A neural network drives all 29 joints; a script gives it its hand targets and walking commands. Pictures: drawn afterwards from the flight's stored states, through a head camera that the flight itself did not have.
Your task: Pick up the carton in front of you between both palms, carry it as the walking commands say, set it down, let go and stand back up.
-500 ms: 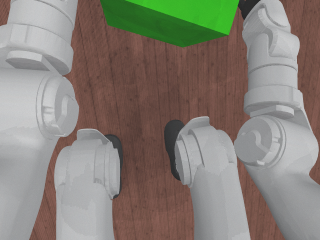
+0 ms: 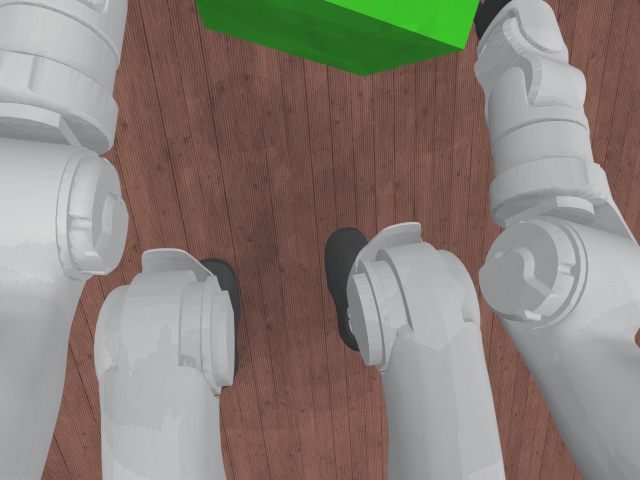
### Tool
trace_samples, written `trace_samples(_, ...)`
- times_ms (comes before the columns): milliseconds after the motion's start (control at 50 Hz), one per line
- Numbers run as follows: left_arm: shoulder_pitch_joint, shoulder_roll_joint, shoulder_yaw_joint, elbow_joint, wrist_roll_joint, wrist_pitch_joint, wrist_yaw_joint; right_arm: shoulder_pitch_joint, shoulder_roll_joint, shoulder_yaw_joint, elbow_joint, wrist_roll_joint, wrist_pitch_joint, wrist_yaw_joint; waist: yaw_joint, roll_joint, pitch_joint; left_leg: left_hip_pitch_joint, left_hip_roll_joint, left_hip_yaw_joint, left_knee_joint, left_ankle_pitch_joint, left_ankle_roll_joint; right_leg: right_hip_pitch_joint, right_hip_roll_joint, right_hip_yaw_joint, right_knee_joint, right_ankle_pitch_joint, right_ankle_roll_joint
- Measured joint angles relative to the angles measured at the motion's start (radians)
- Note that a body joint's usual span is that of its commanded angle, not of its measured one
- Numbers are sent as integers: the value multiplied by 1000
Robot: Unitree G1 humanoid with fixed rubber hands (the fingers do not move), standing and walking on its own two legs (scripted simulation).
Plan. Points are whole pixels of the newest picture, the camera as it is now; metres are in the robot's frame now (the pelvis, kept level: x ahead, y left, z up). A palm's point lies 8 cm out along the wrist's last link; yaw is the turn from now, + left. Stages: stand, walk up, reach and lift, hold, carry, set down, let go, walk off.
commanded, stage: set down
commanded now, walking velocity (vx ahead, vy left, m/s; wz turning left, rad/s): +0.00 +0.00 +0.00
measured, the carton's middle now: out of the picture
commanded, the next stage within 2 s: let go in 1.20 s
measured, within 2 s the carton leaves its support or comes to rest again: neither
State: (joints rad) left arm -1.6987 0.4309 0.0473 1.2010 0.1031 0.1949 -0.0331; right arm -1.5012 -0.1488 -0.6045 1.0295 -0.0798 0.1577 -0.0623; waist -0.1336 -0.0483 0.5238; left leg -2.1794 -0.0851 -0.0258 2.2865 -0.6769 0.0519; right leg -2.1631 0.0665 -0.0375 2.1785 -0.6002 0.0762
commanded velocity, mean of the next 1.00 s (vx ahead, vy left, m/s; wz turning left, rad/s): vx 0.00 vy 0.00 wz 0.00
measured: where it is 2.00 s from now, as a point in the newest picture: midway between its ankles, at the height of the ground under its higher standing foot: (286, 326)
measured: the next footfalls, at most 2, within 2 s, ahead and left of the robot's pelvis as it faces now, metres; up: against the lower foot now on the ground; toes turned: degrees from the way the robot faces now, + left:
none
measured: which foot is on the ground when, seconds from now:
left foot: down 0.00-1.00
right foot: down 0.00-1.00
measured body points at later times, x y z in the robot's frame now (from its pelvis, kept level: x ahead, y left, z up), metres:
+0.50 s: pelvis -0.01 -0.01 +0.06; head +0.36 -0.01 +0.31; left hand +0.64 +0.14 -0.07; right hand +0.54 -0.23 -0.07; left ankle +0.08 +0.09 -0.34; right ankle +0.12 -0.12 -0.34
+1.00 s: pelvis +0.01 +0.00 +0.19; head +0.37 +0.01 +0.46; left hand +0.64 +0.16 +0.08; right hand +0.54 -0.23 +0.08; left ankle +0.08 +0.09 -0.34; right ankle +0.12 -0.12 -0.34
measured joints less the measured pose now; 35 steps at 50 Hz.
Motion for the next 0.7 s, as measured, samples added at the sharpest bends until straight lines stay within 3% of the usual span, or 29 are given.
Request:
trace_samples(100,19,116,-162,6,-205,-39,41,21,-50,130,44,148,-59,-63,-1,-2,-4,-9,9,-4,-2,-2,-11,-18,-20,-21,-4,43,-33)
trace_samples(160,-25,165,-235,17,-293,-45,30,14,-75,192,27,212,-63,-81,-8,16,-4,-16,7,-2,-4,3,-14,-24,-33,-24,6,26,-45)
trace_samples(220,-79,183,-265,37,-330,-37,9,19,-76,235,-13,243,-46,-96,-16,25,-17,-22,6,-7,-13,12,-19,-30,-39,-30,0,11,-53)
trace_samples(440,-42,165,-153,-3,-238,34,-9,88,-9,273,-232,239,65,-160,-32,40,-153,38,39,2,-156,38,-20,6,-4,-8,-140,64,-54)
trace_samples(700,1,154,-65,3,-153,71,-61,150,28,185,-270,145,114,-133,-40,64,-349,105,27,-1,-433,117,-23,83,-13,15,-406,123,-50)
